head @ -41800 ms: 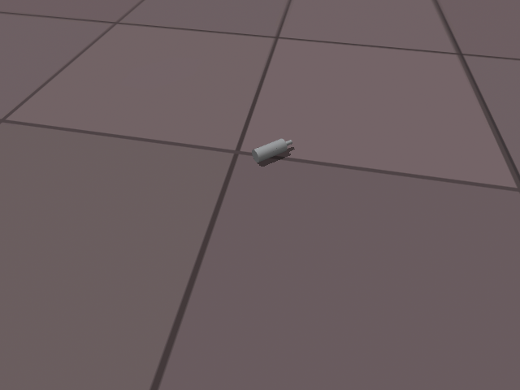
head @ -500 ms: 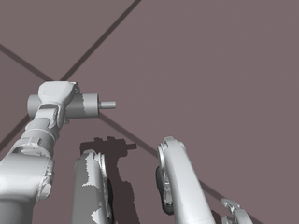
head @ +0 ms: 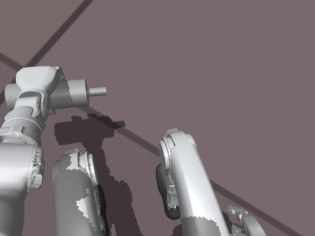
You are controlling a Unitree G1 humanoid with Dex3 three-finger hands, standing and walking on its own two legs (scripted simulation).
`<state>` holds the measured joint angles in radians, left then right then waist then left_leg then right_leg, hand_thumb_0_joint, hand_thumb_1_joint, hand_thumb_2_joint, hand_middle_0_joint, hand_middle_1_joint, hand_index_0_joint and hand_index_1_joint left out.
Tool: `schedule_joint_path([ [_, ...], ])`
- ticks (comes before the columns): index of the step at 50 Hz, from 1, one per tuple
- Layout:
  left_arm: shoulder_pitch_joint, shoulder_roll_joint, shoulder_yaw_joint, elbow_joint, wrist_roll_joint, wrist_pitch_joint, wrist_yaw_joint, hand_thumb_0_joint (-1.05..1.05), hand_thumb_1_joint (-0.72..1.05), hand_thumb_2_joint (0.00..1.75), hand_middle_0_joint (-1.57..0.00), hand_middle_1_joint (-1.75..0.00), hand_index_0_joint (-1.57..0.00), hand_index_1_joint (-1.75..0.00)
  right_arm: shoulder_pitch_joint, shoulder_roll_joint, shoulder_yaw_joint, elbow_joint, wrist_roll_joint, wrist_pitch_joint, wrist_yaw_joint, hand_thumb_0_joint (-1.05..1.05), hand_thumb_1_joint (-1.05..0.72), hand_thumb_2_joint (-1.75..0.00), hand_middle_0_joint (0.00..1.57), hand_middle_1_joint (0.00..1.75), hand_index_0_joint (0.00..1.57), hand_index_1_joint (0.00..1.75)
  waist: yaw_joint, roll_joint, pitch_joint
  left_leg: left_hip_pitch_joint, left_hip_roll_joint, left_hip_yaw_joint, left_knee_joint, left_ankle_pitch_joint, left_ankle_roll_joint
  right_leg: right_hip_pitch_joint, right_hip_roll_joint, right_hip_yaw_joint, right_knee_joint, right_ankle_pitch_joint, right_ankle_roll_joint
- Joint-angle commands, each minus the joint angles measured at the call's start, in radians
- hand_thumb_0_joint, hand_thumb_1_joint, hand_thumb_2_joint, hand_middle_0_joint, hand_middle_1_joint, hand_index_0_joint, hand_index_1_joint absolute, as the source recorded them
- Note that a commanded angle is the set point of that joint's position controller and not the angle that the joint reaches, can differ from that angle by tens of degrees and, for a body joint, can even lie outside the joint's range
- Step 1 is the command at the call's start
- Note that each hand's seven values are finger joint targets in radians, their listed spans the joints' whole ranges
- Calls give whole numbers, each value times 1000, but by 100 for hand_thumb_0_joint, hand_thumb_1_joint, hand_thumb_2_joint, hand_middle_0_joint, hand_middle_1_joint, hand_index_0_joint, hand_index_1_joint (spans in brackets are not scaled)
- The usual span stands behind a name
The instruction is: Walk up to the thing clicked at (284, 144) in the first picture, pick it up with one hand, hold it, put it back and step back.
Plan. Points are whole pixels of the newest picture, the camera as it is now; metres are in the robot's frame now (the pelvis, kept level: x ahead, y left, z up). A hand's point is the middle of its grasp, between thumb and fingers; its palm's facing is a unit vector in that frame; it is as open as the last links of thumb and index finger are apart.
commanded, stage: crouch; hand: left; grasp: from above
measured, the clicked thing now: (62, 94) +0.49 +0.17 -0.19
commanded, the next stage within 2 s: lower in 0.48 s
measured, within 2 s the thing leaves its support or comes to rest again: neither
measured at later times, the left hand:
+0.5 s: hand (52, 93) +0.50 +0.20 -0.21, palm faces -0.46 +0.00 -0.89, open 10.6 cm
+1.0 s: hand (58, 97) +0.50 +0.20 -0.26, palm faces -0.48 +0.00 -0.88, open 10.6 cm
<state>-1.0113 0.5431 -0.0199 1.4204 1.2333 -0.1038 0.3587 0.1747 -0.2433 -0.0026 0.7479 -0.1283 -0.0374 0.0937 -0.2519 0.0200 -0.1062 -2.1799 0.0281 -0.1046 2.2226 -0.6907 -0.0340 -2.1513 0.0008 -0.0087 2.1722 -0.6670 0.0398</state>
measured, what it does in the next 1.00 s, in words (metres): lowers itself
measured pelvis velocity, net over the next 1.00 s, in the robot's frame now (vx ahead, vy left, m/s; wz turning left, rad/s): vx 0.00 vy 0.00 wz -0.06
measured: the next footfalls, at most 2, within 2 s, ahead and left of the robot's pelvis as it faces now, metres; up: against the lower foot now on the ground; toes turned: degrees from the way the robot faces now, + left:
none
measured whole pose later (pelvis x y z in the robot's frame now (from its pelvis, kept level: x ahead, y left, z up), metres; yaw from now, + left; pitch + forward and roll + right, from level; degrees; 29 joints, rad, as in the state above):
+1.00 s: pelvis +0.00 +0.00 -0.07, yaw -4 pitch +34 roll -8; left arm -1.11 0.70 0.01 1.59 1.30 -0.16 0.44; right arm 0.18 -0.28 0.13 0.73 -0.19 -0.08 0.14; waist -0.34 -0.02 0.01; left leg -2.36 0.01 -0.18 2.46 -0.70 -0.04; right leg -2.30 0.02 -0.05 2.37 -0.66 0.06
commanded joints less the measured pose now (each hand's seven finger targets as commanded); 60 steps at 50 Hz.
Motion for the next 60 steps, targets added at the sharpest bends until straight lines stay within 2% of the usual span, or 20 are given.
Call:
schedule_joint_path([
  [1,-424,202,17,-119,4,-13,57,0,72,91,-104,-79,-106,-77,228,-221,-63,-8,-1,-12,-6,0,-91,-90,20,30,20,30,-40,207,-707,443,-24,97,-186,192,60,387,29,-97,-212,233,-68],
  [8,-455,271,40,-107,15,-18,69,0,72,93,-103,-82,-105,-80,229,-238,-44,-4,-8,-14,3,0,-91,-90,20,30,20,30,-29,254,-720,426,-27,97,-148,185,55,355,32,-112,-159,218,-74],
  [11,-474,228,19,-62,14,-15,74,0,76,93,-106,-83,-108,-81,232,-238,-34,-4,-15,-16,6,0,-91,-90,20,30,20,30,-68,219,-669,379,-26,93,-127,160,61,329,36,-120,-155,205,-71],
  [14,-481,274,32,-69,9,-18,78,0,73,89,-102,-83,-105,-80,220,-244,-27,-4,-15,-16,4,0,-91,-90,20,30,20,30,-47,238,-678,359,-29,95,-120,142,60,323,38,-120,-143,181,-72],
  [16,-470,242,12,-38,16,-13,75,0,73,93,-102,-85,-105,-83,225,-246,-21,0,-17,-19,8,0,-91,-90,20,30,20,30,-62,232,-655,363,-25,91,-106,149,59,309,40,-129,-130,194,-73],
  [19,-501,278,27,-75,10,-18,75,0,73,92,-103,-85,-105,-83,221,-253,-17,0,-16,-20,10,0,-91,-90,20,30,20,30,-55,263,-666,349,-28,92,-96,150,59,301,39,-129,-118,192,-74],
  [22,-499,251,7,-54,17,-18,72,0,71,96,-102,-86,-104,-85,231,-251,-7,0,-19,-20,13,0,-91,-90,20,30,20,30,-76,253,-652,343,-25,85,-84,158,57,303,44,-139,-104,206,-74],
  [26,-501,294,32,-61,12,-17,79,0,74,96,-103,-88,-105,-86,235,-261,-1,-4,-22,-21,16,0,-91,-90,20,30,20,30,-69,246,-666,321,-27,85,-67,173,62,316,42,-137,-98,223,-68],
  [29,-492,263,7,-45,21,-18,73,0,74,97,-104,-88,-106,-86,233,-256,5,-4,-24,-20,21,0,-92,-91,20,30,20,30,-81,260,-652,331,-23,83,-56,183,59,314,47,-141,-86,240,-70],
  [31,-495,288,21,-55,22,-15,77,0,69,99,-103,-83,-103,-82,234,-267,4,-4,-19,-18,19,0,-91,-90,20,30,20,30,-69,280,-668,343,-26,78,-60,192,55,290,43,-147,-73,240,-74],
  [34,-515,248,-5,12,20,-16,75,0,67,98,-102,-82,-102,-82,233,-270,15,-3,-27,-21,22,0,-91,-90,20,30,20,30,-116,245,-584,306,-23,68,-45,161,59,250,47,-157,-72,218,-71],
  [36,-499,278,7,34,13,-26,77,0,64,95,-100,-80,-100,-80,226,-273,26,-8,-31,-26,24,0,-91,-90,20,30,20,30,-104,234,-559,265,-27,69,-39,134,62,255,48,-155,-73,191,-70],
  [43,-494,335,28,15,48,-51,110,0,66,92,-99,-83,-101,-82,226,-285,44,-18,-44,-39,31,0,-91,-90,20,30,20,30,-103,302,-607,303,-26,61,-19,159,53,258,49,-167,-35,212,-71],
  [44,-498,313,21,34,48,-53,114,0,67,95,-100,-85,-102,-83,233,-282,46,-15,-48,-40,35,0,-91,-90,20,30,20,30,-123,278,-583,284,-24,63,-6,158,57,266,51,-167,-40,220,-66],
  [47,-508,345,41,22,50,-55,137,0,67,97,-100,-86,-101,-85,232,-289,53,-17,-61,-53,42,0,-91,-90,20,30,20,30,-127,287,-578,273,-24,62,10,157,59,269,51,-166,-38,226,-63],
  [49,-491,380,64,-22,62,-51,152,0,68,95,-100,-85,-101,-84,244,-295,52,-14,-61,-53,46,0,-91,-90,20,30,20,30,-102,341,-635,318,-24,61,1,193,52,285,50,-169,-25,252,-66],
  [50,-478,355,55,-1,63,-43,156,0,70,94,-101,-85,-103,-83,239,-294,50,-16,-61,-57,49,0,-91,-90,20,30,20,30,-110,354,-628,344,-21,59,4,206,48,258,47,-176,-12,263,-69],
  [52,-511,334,47,12,58,-40,164,0,71,93,-102,-85,-103,-83,235,-301,52,-13,-68,-63,58,0,-91,-90,20,30,20,30,-139,351,-595,334,-19,49,11,192,48,220,50,-188,-3,257,-71],
  [55,-484,371,64,24,54,-31,173,0,63,92,-95,-80,-97,-78,245,-308,62,-8,-75,-67,67,0,-90,-89,20,30,20,30,-134,324,-605,314,-17,49,32,226,54,269,54,-183,-10,296,-61],
  [60,-458,355,52,83,37,-24,178,0,59,90,-92,-80,-94,-78,234,-307,77,-11,-77,-74,84,0,-90,-90,20,30,20,30,-147,331,-568,296,-13,41,37,218,54,274,59,-187,0,291,-63],
])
